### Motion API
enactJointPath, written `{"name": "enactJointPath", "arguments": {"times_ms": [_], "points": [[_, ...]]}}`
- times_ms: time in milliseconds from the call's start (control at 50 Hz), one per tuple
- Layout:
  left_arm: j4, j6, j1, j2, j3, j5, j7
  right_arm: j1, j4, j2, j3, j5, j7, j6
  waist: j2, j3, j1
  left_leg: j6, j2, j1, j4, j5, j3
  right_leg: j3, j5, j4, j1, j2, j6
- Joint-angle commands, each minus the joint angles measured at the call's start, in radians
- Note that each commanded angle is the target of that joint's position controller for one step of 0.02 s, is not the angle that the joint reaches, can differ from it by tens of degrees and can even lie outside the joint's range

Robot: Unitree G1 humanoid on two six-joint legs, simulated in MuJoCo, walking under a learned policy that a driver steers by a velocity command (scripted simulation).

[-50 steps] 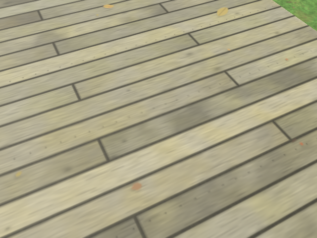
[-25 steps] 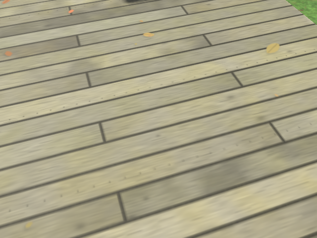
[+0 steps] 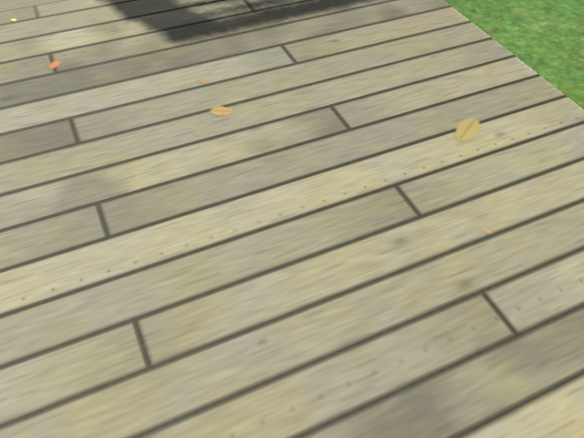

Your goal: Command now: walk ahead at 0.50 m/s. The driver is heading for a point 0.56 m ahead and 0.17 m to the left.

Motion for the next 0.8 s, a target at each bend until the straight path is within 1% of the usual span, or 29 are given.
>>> {"name": "enactJointPath", "arguments": {"times_ms": [20, 60, 100, 140, 160, 180, 200, 220, 240, 260, 280, 300, 320, 340, 360, 380, 400, 420, 460, 520, 580, 620, 660, 700, 720, 740, 760, 780, 800], "points": [[-0.064, -0.012, -0.078, 0.026, 0.0, -0.002, -0.009, -0.001, -0.046, -0.162, -0.03, 0.009, -0.014, -0.01, 0.103, 0.058, 0.008, 0.131, 0.252, -0.027, -0.118, 0.182, -0.128, -0.025, 0.131, -0.157, 0.011, 0.021, 0.006], [-0.081, -0.015, -0.137, 0.024, -0.005, -0.007, -0.017, 0.035, -0.029, -0.167, -0.032, 0.013, -0.016, -0.005, 0.102, 0.077, -0.013, 0.129, 0.263, 0.015, -0.11, 0.167, -0.121, -0.037, 0.138, -0.223, 0.014, 0.036, 0.004], [-0.103, -0.02, -0.186, 0.027, -0.009, -0.011, -0.029, 0.066, -0.011, -0.169, -0.035, 0.015, -0.018, 0.004, 0.102, 0.096, -0.026, 0.129, 0.29, 0.081, -0.083, 0.176, -0.122, -0.039, 0.105, -0.269, -0.004, 0.046, -0.007], [-0.121, -0.027, -0.208, 0.037, -0.009, -0.013, -0.042, 0.073, 0.0, -0.177, -0.04, 0.019, -0.022, 0.014, 0.109, 0.103, -0.018, 0.12, 0.322, 0.14, -0.043, 0.212, -0.13, -0.035, 0.045, -0.304, -0.003, 0.052, -0.029], [-0.124, -0.03, -0.199, 0.047, -0.007, -0.014, -0.047, 0.067, 0.001, -0.183, -0.044, 0.021, -0.024, 0.018, 0.115, 0.096, -0.005, 0.112, 0.333, 0.161, -0.019, 0.252, -0.132, -0.039, 0.008, -0.318, 0.022, 0.059, -0.042], [-0.119, -0.033, -0.167, 0.063, 0.0, -0.014, -0.05, 0.053, -0.001, -0.19, -0.047, 0.021, -0.025, 0.023, 0.126, 0.076, 0.017, 0.101, 0.337, 0.172, 0.017, 0.334, -0.129, -0.051, -0.027, -0.329, 0.082, 0.076, -0.056], [-0.106, -0.036, -0.103, 0.086, 0.012, -0.011, -0.048, 0.036, -0.005, -0.195, -0.049, 0.023, -0.025, 0.027, 0.136, 0.036, 0.058, 0.089, 0.323, 0.158, 0.097, 0.491, -0.125, -0.075, -0.049, -0.342, 0.203, 0.108, -0.072], [-0.06, -0.038, 0.05, 0.126, 0.037, -0.009, -0.042, 0.018, -0.01, -0.179, -0.041, 0.021, -0.024, 0.032, 0.123, -0.051, 0.135, 0.065, 0.271, 0.109, 0.267, 0.601, -0.096, -0.094, -0.036, -0.358, 0.415, 0.138, -0.097], [-0.017, -0.04, 0.246, 0.2, 0.061, 0.006, -0.032, 0.015, -0.035, -0.144, -0.024, 0.009, -0.022, 0.032, 0.049, -0.201, 0.204, 0.029, 0.208, -0.091, 0.556, 0.418, -0.057, 0.052, -0.018, -0.321, 0.741, 0.0, -0.154], [0.006, -0.034, 0.338, 0.285, 0.079, 0.016, -0.029, 0.138, -0.045, -0.011, 0.012, 0.009, -0.016, 0.013, -0.205, -0.344, 0.153, -0.041, 0.023, -0.499, 0.942, -0.176, -0.037, 0.514, -0.185, -0.415, 1.102, -0.258, -0.298], [0.002, -0.034, 0.34, 0.197, 0.052, 0.01, -0.029, 0.109, -0.029, -0.086, -0.003, 0.032, -0.011, -0.01, -0.188, -0.387, 0.179, -0.031, 0.029, -0.604, 1.094, -0.407, -0.201, 0.675, -0.275, -0.518, 1.098, -0.282, -0.301], [-0.008, -0.037, 0.256, 0.145, 0.036, 0.004, -0.026, 0.024, -0.055, -0.155, -0.024, 0.056, -0.011, -0.018, -0.136, -0.231, 0.167, -0.017, 0.082, -0.682, 1.137, -0.347, -0.202, 0.511, -0.265, -0.529, 0.973, -0.253, -0.246], [-0.025, -0.039, 0.173, 0.11, 0.024, 0.005, -0.024, -0.034, -0.069, -0.159, -0.026, 0.054, -0.017, -0.018, -0.065, -0.144, 0.137, -0.012, 0.141, -0.66, 1.101, -0.252, -0.172, 0.37, -0.205, -0.554, 0.821, -0.217, -0.209], [-0.027, -0.042, 0.112, 0.079, 0.016, 0.012, -0.027, -0.063, -0.074, -0.146, -0.032, 0.043, -0.024, -0.01, -0.03, -0.078, 0.106, -0.012, 0.174, -0.615, 1.039, -0.183, -0.166, 0.275, -0.159, -0.596, 0.685, -0.181, -0.186], [-0.025, -0.048, 0.077, 0.051, 0.008, 0.02, -0.029, -0.043, -0.066, -0.132, -0.04, 0.038, -0.027, 0.007, -0.05, -0.047, 0.071, -0.009, 0.201, -0.555, 0.996, -0.139, -0.174, 0.189, -0.124, -0.633, 0.601, -0.145, -0.166], [-0.017, -0.05, 0.068, 0.043, 0.008, 0.025, -0.03, -0.019, -0.06, -0.104, -0.039, 0.04, -0.025, 0.023, -0.065, -0.033, 0.053, -0.008, 0.209, -0.512, 0.976, -0.114, -0.174, 0.138, -0.107, -0.663, 0.55, -0.132, -0.163], [-0.008, -0.053, 0.073, 0.049, 0.011, 0.025, -0.028, -0.008, -0.059, -0.079, -0.037, 0.041, -0.024, 0.036, -0.056, -0.019, 0.043, -0.009, 0.213, -0.504, 0.962, -0.098, -0.171, 0.093, -0.072, -0.685, 0.524, -0.126, -0.168], [0.0, -0.056, 0.078, 0.062, 0.015, 0.024, -0.024, -0.018, -0.067, -0.073, -0.039, 0.04, -0.025, 0.046, -0.046, 0.001, 0.036, -0.012, 0.214, -0.524, 0.944, -0.069, -0.172, 0.05, -0.037, -0.701, 0.511, -0.124, -0.17], [0.011, -0.057, 0.094, 0.085, 0.022, 0.028, -0.012, -0.066, -0.09, -0.077, -0.044, 0.033, -0.026, 0.056, -0.021, 0.027, 0.037, -0.021, 0.213, -0.59, 0.884, 0.016, -0.188, -0.011, 0.015, -0.719, 0.525, -0.124, -0.171], [0.02, -0.051, 0.115, 0.098, 0.025, 0.03, 0.004, -0.134, -0.117, -0.075, -0.047, 0.026, -0.014, 0.051, -0.012, 0.046, 0.049, -0.033, 0.198, -0.638, 0.736, 0.162, -0.182, -0.099, 0.065, -0.727, 0.568, -0.111, -0.155], [0.023, -0.043, 0.139, 0.114, 0.028, 0.023, 0.015, -0.236, -0.154, -0.059, -0.037, 0.02, 0.005, 0.047, 0.0, 0.077, 0.081, -0.032, 0.188, -0.622, 0.583, 0.25, -0.11, -0.176, 0.076, -0.737, 0.597, -0.105, -0.138], [0.035, -0.033, 0.183, 0.125, 0.032, 0.017, 0.02, -0.307, -0.187, -0.048, -0.028, 0.019, 0.018, 0.047, 0.013, 0.104, 0.109, -0.024, 0.183, -0.648, 0.516, 0.246, -0.079, -0.203, 0.099, -0.725, 0.663, -0.125, -0.136], [0.044, -0.019, 0.217, 0.134, 0.036, 0.009, 0.021, -0.359, -0.221, -0.044, -0.023, 0.022, 0.031, 0.047, 0.015, 0.121, 0.126, -0.012, 0.175, -0.68, 0.469, 0.2, -0.05, -0.225, 0.146, -0.691, 0.747, -0.147, -0.134], [0.045, -0.003, 0.222, 0.148, 0.042, 0.001, 0.021, -0.383, -0.252, -0.051, -0.023, 0.024, 0.045, 0.048, 0.003, 0.121, 0.12, 0.008, 0.154, -0.666, 0.438, 0.118, -0.012, -0.249, 0.265, -0.634, 0.805, -0.165, -0.124], [0.038, 0.003, 0.205, 0.162, 0.046, -0.003, 0.022, -0.374, -0.263, -0.063, -0.028, 0.025, 0.05, 0.049, -0.013, 0.103, 0.101, 0.024, 0.129, -0.614, 0.427, 0.071, 0.017, -0.266, 0.416, -0.586, 0.816, -0.167, -0.114], [0.031, 0.008, 0.191, 0.179, 0.051, -0.008, 0.025, -0.347, -0.269, -0.082, -0.038, 0.026, 0.053, 0.052, -0.036, 0.069, 0.076, 0.042, 0.094, -0.542, 0.431, 0.019, 0.05, -0.279, 0.596, -0.518, 0.825, -0.167, -0.104], [0.023, 0.016, 0.175, 0.196, 0.054, -0.011, 0.028, -0.282, -0.263, -0.11, -0.052, 0.029, 0.053, 0.054, -0.059, 0.022, 0.032, 0.064, 0.053, -0.443, 0.436, -0.031, 0.077, -0.288, 0.753, -0.409, 0.823, -0.163, -0.093], [0.019, 0.023, 0.155, 0.2, 0.053, -0.013, 0.029, -0.15, -0.234, -0.154, -0.076, 0.027, 0.05, 0.053, -0.054, -0.04, -0.045, 0.092, 0.008, -0.265, 0.374, 0.001, 0.084, -0.297, 0.82, -0.223, 0.779, -0.135, -0.07], [0.009, 0.02, 0.148, 0.191, 0.047, -0.012, 0.029, -0.008, -0.2, -0.221, -0.109, 0.02, 0.031, 0.053, -0.004, -0.118, -0.117, 0.131, 0.021, 0.006, 0.288, 0.15, 0.002, -0.3, 0.64, 0.029, 0.613, -0.087, -0.019]]}}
